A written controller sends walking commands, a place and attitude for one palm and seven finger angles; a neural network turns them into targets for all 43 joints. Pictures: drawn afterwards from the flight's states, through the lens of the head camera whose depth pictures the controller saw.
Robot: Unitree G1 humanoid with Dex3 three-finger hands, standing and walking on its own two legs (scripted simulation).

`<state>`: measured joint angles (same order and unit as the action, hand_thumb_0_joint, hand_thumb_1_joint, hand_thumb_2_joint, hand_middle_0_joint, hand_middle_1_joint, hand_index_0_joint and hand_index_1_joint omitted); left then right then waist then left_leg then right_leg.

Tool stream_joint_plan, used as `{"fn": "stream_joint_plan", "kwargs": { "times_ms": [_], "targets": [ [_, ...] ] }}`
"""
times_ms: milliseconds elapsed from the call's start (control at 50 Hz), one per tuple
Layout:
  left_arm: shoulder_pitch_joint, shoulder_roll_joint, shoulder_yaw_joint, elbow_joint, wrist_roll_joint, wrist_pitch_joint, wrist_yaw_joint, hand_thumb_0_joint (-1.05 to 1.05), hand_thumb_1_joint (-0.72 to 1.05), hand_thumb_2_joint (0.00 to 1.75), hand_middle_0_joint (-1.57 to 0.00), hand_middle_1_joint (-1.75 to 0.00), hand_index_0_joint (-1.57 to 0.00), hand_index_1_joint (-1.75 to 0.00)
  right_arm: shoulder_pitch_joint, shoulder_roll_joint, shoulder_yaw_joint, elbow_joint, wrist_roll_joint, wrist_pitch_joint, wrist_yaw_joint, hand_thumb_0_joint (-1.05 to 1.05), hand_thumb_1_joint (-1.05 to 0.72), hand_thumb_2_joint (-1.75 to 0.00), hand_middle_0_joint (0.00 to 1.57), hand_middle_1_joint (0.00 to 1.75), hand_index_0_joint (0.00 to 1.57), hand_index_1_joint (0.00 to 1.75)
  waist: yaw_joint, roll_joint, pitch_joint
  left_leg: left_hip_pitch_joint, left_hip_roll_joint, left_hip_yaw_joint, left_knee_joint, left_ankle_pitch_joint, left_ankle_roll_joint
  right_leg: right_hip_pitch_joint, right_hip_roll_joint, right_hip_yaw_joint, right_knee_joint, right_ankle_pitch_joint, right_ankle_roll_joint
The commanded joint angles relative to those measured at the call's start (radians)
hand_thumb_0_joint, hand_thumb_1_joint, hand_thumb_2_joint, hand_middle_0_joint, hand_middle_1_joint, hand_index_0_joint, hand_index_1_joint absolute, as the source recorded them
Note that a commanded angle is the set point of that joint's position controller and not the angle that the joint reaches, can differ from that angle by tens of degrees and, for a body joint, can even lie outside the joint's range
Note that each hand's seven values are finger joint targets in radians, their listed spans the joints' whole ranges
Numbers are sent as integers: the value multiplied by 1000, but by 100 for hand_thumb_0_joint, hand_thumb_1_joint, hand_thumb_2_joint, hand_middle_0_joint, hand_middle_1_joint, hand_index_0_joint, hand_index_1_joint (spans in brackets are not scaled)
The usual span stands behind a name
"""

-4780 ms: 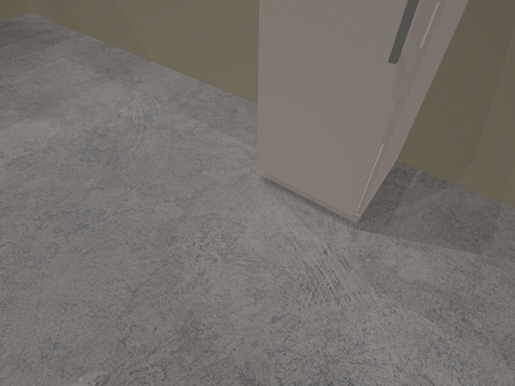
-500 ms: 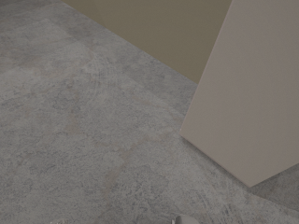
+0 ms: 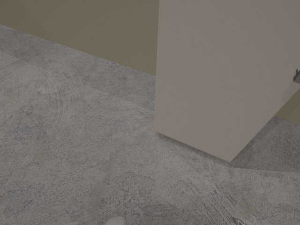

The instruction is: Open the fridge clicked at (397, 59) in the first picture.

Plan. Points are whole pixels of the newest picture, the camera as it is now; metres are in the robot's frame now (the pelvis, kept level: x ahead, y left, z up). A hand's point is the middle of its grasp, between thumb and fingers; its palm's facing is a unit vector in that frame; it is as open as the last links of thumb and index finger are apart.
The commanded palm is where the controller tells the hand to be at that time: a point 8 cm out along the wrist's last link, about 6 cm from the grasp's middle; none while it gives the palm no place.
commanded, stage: turn to face it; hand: right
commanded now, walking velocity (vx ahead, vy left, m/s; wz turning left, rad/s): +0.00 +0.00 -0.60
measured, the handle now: out of the picture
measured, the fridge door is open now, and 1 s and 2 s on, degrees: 0 0 0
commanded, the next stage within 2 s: take the last steps up to it in 0.46 s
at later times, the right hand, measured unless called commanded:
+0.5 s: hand out of the picture -0.03 -0.20 -0.18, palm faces +0.30 +0.92 -0.25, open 7.4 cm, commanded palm none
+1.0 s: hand out of the picture +0.05 -0.20 -0.16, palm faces +0.35 +0.91 -0.22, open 7.4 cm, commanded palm none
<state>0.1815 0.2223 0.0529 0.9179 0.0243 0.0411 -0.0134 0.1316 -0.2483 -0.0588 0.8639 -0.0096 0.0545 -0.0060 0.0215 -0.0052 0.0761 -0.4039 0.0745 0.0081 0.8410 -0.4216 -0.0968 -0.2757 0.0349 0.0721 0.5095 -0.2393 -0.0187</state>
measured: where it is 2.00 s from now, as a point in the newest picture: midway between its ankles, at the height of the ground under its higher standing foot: (165, 220)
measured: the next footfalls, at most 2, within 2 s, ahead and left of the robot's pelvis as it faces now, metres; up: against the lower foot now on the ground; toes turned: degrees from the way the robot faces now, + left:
left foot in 0.08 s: +0.05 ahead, +0.14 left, +0.00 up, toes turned -1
right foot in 0.50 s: -0.02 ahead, -0.12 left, +0.00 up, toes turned -21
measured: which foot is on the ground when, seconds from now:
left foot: up 0.00-0.06, down 0.08-0.50, up 0.52-0.94, down 0.96-1.00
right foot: down 0.00-0.08, up 0.10-0.48, down 0.50-0.96, up 0.98-1.00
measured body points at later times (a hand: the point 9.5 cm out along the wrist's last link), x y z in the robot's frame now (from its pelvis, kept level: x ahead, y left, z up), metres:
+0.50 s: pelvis -0.01 +0.00 -0.01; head +0.03 -0.01 +0.44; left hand +0.16 +0.23 -0.15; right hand -0.05 -0.25 -0.16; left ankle +0.01 +0.15 -0.74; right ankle -0.05 -0.10 -0.74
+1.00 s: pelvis +0.05 +0.00 -0.01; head +0.06 +0.02 +0.44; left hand +0.10 +0.23 -0.17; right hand +0.03 -0.24 -0.14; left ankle +0.09 +0.09 -0.74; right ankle -0.05 -0.10 -0.72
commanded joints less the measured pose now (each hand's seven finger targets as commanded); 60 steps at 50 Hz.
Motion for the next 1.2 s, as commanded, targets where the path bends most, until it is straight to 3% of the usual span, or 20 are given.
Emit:
{"fn": "stream_joint_plan", "kwargs": {
  "times_ms": [0,40,60,80,100,200,360,440,460,480,500,580,760,900,920,940,960,1000,1060,1180],
  "targets": [
    [-19,221,69,-78,-2,-15,13,0,90,90,-20,-30,-20,-30,58,-91,-26,-75,7,-39,-15,0,-90,-90,20,30,20,30,-19,-172,-135,143,-58,24,-237,75,13,33,-198,281,-65,417,-121],
    [-23,174,65,-90,-15,-17,8,0,90,90,-20,-30,-20,-30,138,-142,-38,-60,2,-59,-23,0,-90,-90,20,30,20,30,-61,-43,-186,382,47,-57,-490,242,37,-117,-121,228,72,227,-39],
    [0,94,53,-110,-20,-18,4,0,90,90,-20,-30,-20,-30,152,-245,-59,-61,-16,-66,-33,0,-90,-90,20,30,20,30,-65,266,-191,494,333,-323,-556,341,132,-315,31,22,304,-192,51],
    [-22,130,62,-121,-8,-12,8,0,90,90,-20,-30,-20,-30,146,-260,-53,-71,-12,-59,-33,0,-90,-90,20,30,20,30,-70,268,-167,359,446,-376,-552,424,228,-320,21,6,506,-374,59],
    [-17,144,68,-111,-5,0,6,0,90,90,-20,-30,-20,-30,100,-213,-48,-81,-11,-58,-37,0,-90,-90,20,30,20,30,-45,167,-127,271,413,-303,-556,379,248,-301,-11,41,627,-323,54],
    [27,102,58,-48,-3,16,-17,0,90,90,-20,-30,-20,-30,24,-121,-20,-83,-12,-66,-29,0,-90,-90,20,30,20,30,1,199,-42,240,230,-10,-510,455,180,-296,-55,-48,691,-132,86],
    [-85,74,25,-67,-14,4,-11,0,90,90,-20,-30,-20,-30,150,-185,-40,-14,-25,-57,-28,0,-90,-90,20,30,20,30,-69,231,-84,312,274,22,-435,642,221,-141,-53,-145,297,-215,81],
    [19,94,23,-28,-14,-15,-3,0,90,90,-20,-30,-20,-30,126,-184,-43,10,-13,-48,-24,0,-90,-90,20,30,20,30,-11,201,-134,253,234,90,-297,610,142,89,-40,-172,-42,11,57],
    [67,153,33,-14,-10,-27,-1,0,90,90,-20,-30,-20,-30,130,-152,-36,4,-2,-43,-21,0,-90,-90,20,30,20,30,14,56,-180,150,188,135,-162,465,93,238,-119,-91,-126,179,33],
    [100,254,57,-18,-3,-35,4,0,90,90,-20,-30,-20,-30,141,-76,-20,-27,4,-37,-15,0,-90,-90,20,30,20,30,29,-269,-192,-105,56,171,34,-48,20,354,-376,237,-147,531,-80],
    [126,282,59,-6,-9,-23,12,0,90,90,-20,-30,-20,-30,84,-71,-4,-37,-3,-28,-22,0,-90,-90,20,30,20,30,48,-243,-178,-92,44,73,147,-234,26,271,-445,243,-153,648,-166],
    [4,162,18,-11,-2,-34,36,0,90,90,-20,-30,-20,-30,90,-77,-14,37,-7,-23,-8,0,-90,-90,20,30,20,30,-4,-221,-81,-92,43,22,255,-46,33,161,-296,109,-192,394,-139],
    [146,130,18,61,-1,-72,38,0,90,90,-20,-30,-20,-30,44,-34,8,61,-18,-52,20,0,-90,-90,20,30,20,30,27,-111,-15,-133,32,46,33,11,37,224,-293,166,-308,-11,-173],
    [115,102,15,100,-3,-72,32,0,90,90,-20,-30,-20,-30,188,-18,-2,121,-17,-82,22,0,-90,-90,20,30,20,30,-63,-62,-16,300,-28,90,-390,162,61,-37,-200,93,-144,-154,-99],
    [111,65,8,97,-8,-77,29,0,90,90,-20,-30,-20,-30,281,-64,-13,152,-22,-94,15,0,-90,-90,20,30,20,30,-104,44,-46,455,61,-18,-463,85,84,-160,-128,15,20,-212,-55],
    [102,0,-6,67,-16,-82,23,0,90,90,-20,-30,-20,-30,365,-159,-34,174,-29,-102,5,0,-90,-90,20,30,20,30,-136,306,-42,546,291,-339,-608,-95,169,-355,-16,-119,292,-303,-10],
    [38,52,6,32,-4,-75,17,0,90,90,-20,-30,-20,-30,412,-180,-37,176,-15,-96,-4,0,-90,-90,20,30,20,30,-160,274,-12,460,391,-506,-716,-240,245,-411,-41,-78,463,-357,-12],
    [31,62,24,61,2,-65,4,0,90,90,-20,-30,-20,-30,300,-110,-27,168,-10,-103,-10,0,-90,-90,20,30,20,30,-101,220,102,279,343,-428,-769,-329,232,-409,-108,-43,600,-181,-15],
    [107,4,18,107,5,-55,-5,0,90,90,-20,-30,-20,-30,241,-7,1,153,-11,-121,-13,0,-90,-90,20,30,20,30,-31,97,98,209,234,-152,-721,26,194,-330,-139,-68,586,-20,15],
    [50,-24,7,90,-2,-54,-11,0,90,90,-20,-30,-20,-30,340,-4,14,212,-12,-141,-16,0,-90,-90,20,30,20,30,-38,128,48,336,195,7,-652,527,205,-355,-138,-138,443,53,48]
  ]
}}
